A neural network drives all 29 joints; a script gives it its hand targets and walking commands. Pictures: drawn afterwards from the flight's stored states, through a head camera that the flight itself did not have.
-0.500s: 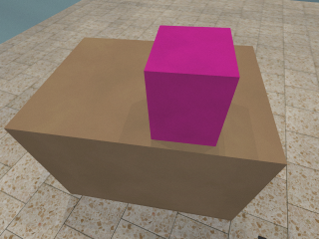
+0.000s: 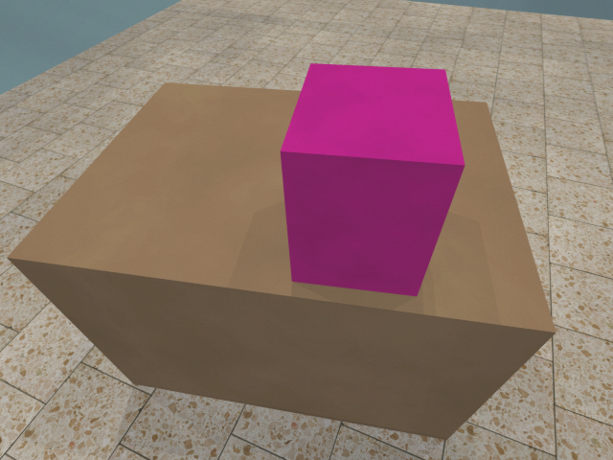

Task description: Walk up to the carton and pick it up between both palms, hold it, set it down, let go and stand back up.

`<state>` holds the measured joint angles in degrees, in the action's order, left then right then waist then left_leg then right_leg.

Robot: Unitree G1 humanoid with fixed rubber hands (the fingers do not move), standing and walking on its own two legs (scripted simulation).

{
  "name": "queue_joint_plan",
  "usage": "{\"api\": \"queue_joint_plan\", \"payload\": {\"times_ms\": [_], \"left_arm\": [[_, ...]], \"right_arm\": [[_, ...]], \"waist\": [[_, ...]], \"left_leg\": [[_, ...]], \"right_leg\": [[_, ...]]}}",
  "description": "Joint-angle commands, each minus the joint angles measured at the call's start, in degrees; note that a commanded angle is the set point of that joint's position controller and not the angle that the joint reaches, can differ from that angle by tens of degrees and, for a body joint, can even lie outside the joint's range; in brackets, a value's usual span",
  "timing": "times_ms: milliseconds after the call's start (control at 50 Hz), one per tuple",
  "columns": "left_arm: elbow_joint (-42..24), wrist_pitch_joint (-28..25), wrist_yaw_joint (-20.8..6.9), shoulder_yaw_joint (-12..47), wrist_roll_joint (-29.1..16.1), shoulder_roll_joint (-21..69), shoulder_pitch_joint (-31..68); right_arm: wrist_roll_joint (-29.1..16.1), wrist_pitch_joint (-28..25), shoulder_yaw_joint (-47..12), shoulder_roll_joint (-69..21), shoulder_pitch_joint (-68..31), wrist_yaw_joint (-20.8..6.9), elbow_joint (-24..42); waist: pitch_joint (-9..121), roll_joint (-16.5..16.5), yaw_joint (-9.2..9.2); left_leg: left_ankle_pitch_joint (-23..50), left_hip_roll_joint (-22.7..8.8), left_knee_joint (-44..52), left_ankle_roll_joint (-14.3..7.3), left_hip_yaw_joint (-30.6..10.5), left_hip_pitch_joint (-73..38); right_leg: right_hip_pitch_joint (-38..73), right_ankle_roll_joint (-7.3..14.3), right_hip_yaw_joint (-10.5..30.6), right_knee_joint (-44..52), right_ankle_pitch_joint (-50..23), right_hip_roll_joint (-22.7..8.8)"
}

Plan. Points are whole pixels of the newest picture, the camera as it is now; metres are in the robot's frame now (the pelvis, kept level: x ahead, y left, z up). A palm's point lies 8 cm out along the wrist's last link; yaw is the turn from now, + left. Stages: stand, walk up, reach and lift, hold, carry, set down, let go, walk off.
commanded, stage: walk up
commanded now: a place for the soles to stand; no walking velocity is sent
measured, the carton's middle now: (364, 181) +0.55 -0.07 +0.06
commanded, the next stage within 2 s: reach and lift in 1.42 s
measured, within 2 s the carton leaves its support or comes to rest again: neither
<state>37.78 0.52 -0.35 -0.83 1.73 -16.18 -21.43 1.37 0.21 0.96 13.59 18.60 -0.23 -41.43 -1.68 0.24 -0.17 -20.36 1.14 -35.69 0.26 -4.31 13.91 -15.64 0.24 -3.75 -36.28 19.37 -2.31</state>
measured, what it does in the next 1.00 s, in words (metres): steps on the spot: left foot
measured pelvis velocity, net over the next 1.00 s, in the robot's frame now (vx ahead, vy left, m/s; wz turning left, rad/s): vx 0.03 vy -0.01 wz -0.07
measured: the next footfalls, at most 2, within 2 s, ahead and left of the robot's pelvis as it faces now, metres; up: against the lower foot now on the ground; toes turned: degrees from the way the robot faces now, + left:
left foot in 0.66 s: +0.11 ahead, +0.10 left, +0.00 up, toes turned -1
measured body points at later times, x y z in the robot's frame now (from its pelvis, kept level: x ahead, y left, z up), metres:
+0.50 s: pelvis +0.03 -0.03 +0.00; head +0.05 -0.04 +0.45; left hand +0.11 +0.23 -0.11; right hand +0.14 -0.29 -0.12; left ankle +0.00 +0.11 -0.71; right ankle +0.00 -0.12 -0.73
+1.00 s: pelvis +0.03 -0.01 +0.01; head +0.04 -0.02 +0.46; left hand +0.09 +0.24 -0.11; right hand +0.12 -0.27 -0.11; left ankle +0.07 +0.10 -0.73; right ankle +0.01 -0.12 -0.73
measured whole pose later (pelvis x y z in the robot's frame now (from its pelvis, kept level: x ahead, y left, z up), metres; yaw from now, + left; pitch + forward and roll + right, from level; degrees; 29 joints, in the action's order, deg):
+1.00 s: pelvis +0.03 -0.01 +0.01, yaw -4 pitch -2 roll +0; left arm 42.3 -0.7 -0.4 0.6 0.2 -14.1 -22.7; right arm 0.3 0.6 -0.4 14.4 14.0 0.1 -43.9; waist -2.4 -1.3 -0.6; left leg -12.4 -2.1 -29.6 -0.5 4.3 15.5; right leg -10.3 0.9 -0.8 -29.2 17.2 1.1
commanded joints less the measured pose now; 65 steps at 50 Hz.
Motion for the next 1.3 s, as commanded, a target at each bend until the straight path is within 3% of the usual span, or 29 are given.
{"api": "queue_joint_plan", "payload": {"times_ms": [0,40,80,120,140,180,200,240,260,300,340,380,400,420,440,480,520,540,600,620,640,660,680,740,780,840,940,1000,1280], "left_arm": [[-5.08,-1.52,0.05,-2.17,0.29,-4.39,-2.72],[-4.44,-2.60,0.14,-2.94,0.48,-6.71,-4.42],[-3.63,-3.17,0.29,-3.76,-0.33,-10.65,-5.17],[-3.12,-2.71,0.63,-3.44,-0.74,-10.86,-5.20],[-3.17,-2.30,0.71,-2.96,-0.76,-10.12,-4.32],[-3.53,-1.50,0.78,-2.16,-0.76,-9.82,-1.50],[-3.78,-1.24,0.71,-1.80,-1.00,-9.48,-0.58],[-4.44,-1.25,0.56,-0.97,-0.97,-6.75,-1.02],[-4.52,-1.14,0.63,-0.88,-0.35,-5.85,-0.67],[-4.91,-0.98,0.36,-1.39,-0.27,-5.45,0.30],[-5.07,-1.23,0.08,-1.82,-0.17,-5.49,-0.91],[-4.13,-2.16,-0.22,-2.72,0.07,-7.48,-4.17],[-3.33,-2.61,-0.17,-3.50,-0.38,-9.76,-6.60],[-2.56,-2.58,0.17,-4.12,-1.13,-11.99,-7.91],[-2.19,-2.37,0.54,-4.09,-0.94,-11.30,-8.62],[-1.79,-1.68,1.36,-3.10,0.25,-9.25,-8.64],[-2.08,-1.39,2.03,-2.52,0.43,-8.87,-5.38],[-2.52,-1.19,1.98,-2.32,-0.02,-8.96,-2.95],[-2.99,-0.95,1.34,-1.98,-1.28,-8.93,2.22],[-3.14,-1.15,1.03,-1.50,-1.87,-7.60,1.55],[-3.35,-1.34,0.69,-0.38,-2.46,-4.88,-1.81],[-2.60,-0.67,0.87,-0.01,-2.51,-3.46,-5.14],[-1.91,0.28,1.26,-0.43,-1.88,-2.98,-5.43],[-0.76,-0.72,0.59,-1.33,-0.96,-5.70,-3.96],[0.20,-1.56,0.13,-1.67,-1.48,-6.57,-4.35],[0.32,-2.41,0.28,-1.55,-1.62,-6.40,-4.15],[0.37,-2.51,0.35,-1.46,-1.60,-6.03,-3.81],[0.71,-2.44,0.37,-1.56,-1.61,-5.93,-3.95],[2.70,-1.97,0.83,-1.54,-1.45,-5.67,-3.51]], "right_arm": [[0.41,-1.04,4.13,12.89,-0.24,1.01,5.60],[0.00,-1.16,2.90,9.97,-2.85,0.56,7.22],[0.05,-1.35,1.59,5.82,-1.94,0.47,8.10],[0.51,-1.26,1.78,5.76,-0.29,0.90,7.85],[0.44,-1.35,1.80,5.62,-0.62,0.99,8.17],[0.12,-1.83,1.61,4.75,0.15,0.88,8.47],[0.41,-2.26,1.85,5.71,1.54,0.87,8.56],[0.34,-2.36,3.21,10.74,3.74,0.88,7.47],[0.26,-1.98,3.89,12.40,4.98,0.91,6.71],[0.42,-1.23,4.10,12.96,3.91,1.21,6.99],[0.49,-0.64,3.76,12.71,0.73,1.38,7.72],[0.21,-0.65,2.71,10.55,-2.06,0.99,9.13],[-0.11,-0.72,1.74,7.69,-3.00,0.88,10.02],[0.35,-0.58,1.09,5.55,-3.68,1.19,10.09],[0.53,-0.32,0.96,5.03,-5.22,1.54,10.36],[-0.05,-0.16,1.03,4.14,-6.41,1.81,10.35],[-0.18,-0.52,0.76,3.85,-5.68,1.53,10.42],[-0.13,-0.82,0.95,3.73,-4.87,1.39,9.95],[0.38,-1.45,1.71,4.79,-0.33,0.93,7.38],[0.85,-1.55,2.16,6.56,-0.23,1.04,7.03],[1.24,-1.57,2.70,10.08,-0.92,1.37,7.39],[0.12,-1.23,2.89,11.81,-2.89,1.56,7.65],[-0.88,-0.67,2.93,12.06,-4.99,1.40,7.29],[-1.85,-0.38,1.31,9.25,-8.38,0.80,7.05],[-1.69,-0.34,1.03,8.06,-6.76,0.68,5.75],[-1.10,-0.67,0.84,7.69,-5.75,0.58,4.16],[-1.11,-1.12,0.70,8.17,-5.21,0.71,2.58],[-1.09,-1.14,0.67,8.09,-4.85,0.72,1.53],[-1.18,-1.09,0.91,8.95,-1.69,0.90,-1.01]], "waist": [[-5.44,-8.64,-0.25],[-2.31,-6.53,-1.62],[1.46,2.77,-1.46],[2.98,4.58,-1.44],[1.18,4.34,-1.18],[-0.26,5.37,0.08],[0.12,4.63,0.80],[3.88,-1.18,1.05],[4.87,-3.13,1.78],[3.36,-5.76,2.03],[-0.66,-6.24,0.52],[-0.19,-3.94,-1.17],[1.70,1.03,-2.40],[2.23,6.43,-3.34],[-0.04,7.84,-4.36],[-2.80,4.66,-4.30],[-1.87,3.41,-2.74],[-0.91,4.77,-1.92],[3.54,5.33,1.56],[4.99,3.40,1.71],[8.49,-2.20,1.15],[8.08,-4.55,-0.53],[3.89,-5.17,-1.32],[-3.05,-5.00,-1.30],[-3.02,-3.95,-0.61],[0.11,0.07,-0.13],[1.00,-0.81,-0.03],[0.79,0.41,-0.21],[-2.33,-1.13,-0.08]], "left_leg": [[-2.01,-12.95,14.61,-9.47,-17.14,4.18],[5.06,-7.97,9.27,-5.15,-8.58,9.28],[8.94,-1.06,-2.69,-0.77,0.57,9.41],[3.15,-0.76,-5.08,0.24,2.98,7.88],[-0.20,-1.03,-3.52,0.22,3.23,6.89],[1.78,-1.87,3.98,-0.46,3.13,2.29],[12.16,-3.51,6.56,-1.55,0.63,-2.43],[26.17,-9.53,5.78,-6.01,-7.49,-9.97],[26.68,-12.37,5.93,-8.85,-9.65,-11.13],[23.57,-14.96,7.62,-11.17,-10.47,-9.09],[18.76,-14.54,7.40,-10.22,-8.99,-3.11],[18.57,-8.29,0.92,-5.20,-1.66,4.41],[16.02,-3.49,-6.24,-1.76,3.61,8.25],[5.87,-1.36,-10.69,0.18,6.54,9.79],[-9.71,-0.72,-13.72,0.94,5.64,13.62],[-15.79,-2.21,-17.74,1.35,3.27,16.98],[-10.96,-4.12,-10.77,1.48,3.09,14.79],[-6.26,-3.95,-5.72,1.39,4.26,9.32],[17.22,-1.23,9.42,-0.24,7.62,-8.15],[22.71,-3.10,9.69,-1.69,4.98,-13.50],[25.92,-11.50,9.99,-5.27,-3.86,-16.36],[22.22,-20.03,13.07,-10.91,-10.20,-7.68],[15.97,-20.01,14.33,-13.32,-9.21,0.37],[7.87,-10.49,13.20,-5.50,-0.94,4.92],[4.56,-8.23,12.67,-3.43,0.57,0.80],[9.04,-7.97,10.09,-3.16,1.47,-3.47],[10.74,-8.33,11.04,-2.89,2.17,-3.70],[8.37,-8.21,11.56,-2.61,2.70,-3.21],[3.70,-9.10,14.68,-2.80,2.73,-0.52]], "right_leg": [[-4.70,1.12,2.29,2.25,0.58,0.03],[5.71,2.56,5.60,6.84,-7.13,-1.78],[10.47,7.50,14.59,10.79,-15.61,-8.79],[11.10,11.69,17.17,11.60,-24.01,-13.25],[8.99,11.97,15.77,11.19,-28.35,-13.33],[4.74,9.26,11.01,9.11,-29.27,-10.43],[1.38,6.79,8.34,6.31,-28.60,-7.95],[-2.95,2.02,2.88,-0.76,-21.27,-1.60],[-3.30,1.15,2.03,-2.94,-15.62,-0.85],[-4.13,0.75,1.62,-2.94,-7.52,0.14],[-2.25,1.21,2.11,0.52,-5.90,-0.07],[6.63,3.68,7.01,5.05,-18.52,-2.69],[11.81,6.48,13.99,9.17,-24.75,-7.37],[13.01,10.35,18.98,11.65,-30.54,-12.75],[14.04,13.21,22.09,13.20,-37.33,-15.79],[13.04,14.35,20.98,13.95,-41.08,-16.84],[13.13,13.42,17.74,11.89,-43.87,-14.87],[9.66,11.97,13.66,10.81,-43.55,-12.12],[1.16,6.32,7.39,5.29,-36.30,-6.29],[-2.80,4.13,6.66,3.81,-29.34,-5.33],[-5.84,1.14,5.27,1.02,-16.43,-3.49],[0.21,-0.82,2.69,-2.02,3.25,-0.59],[4.03,-0.67,3.93,-0.36,8.56,0.04],[2.99,0.12,7.30,10.64,-4.37,-1.76],[-1.03,0.72,8.85,12.20,-3.93,-2.10],[-0.99,1.40,10.25,14.26,-5.95,-2.91],[0.22,1.63,9.82,13.74,-8.30,-2.49],[0.13,1.94,10.11,14.21,-6.95,-2.51],[-0.62,1.62,10.95,13.15,-5.91,-1.35]]}}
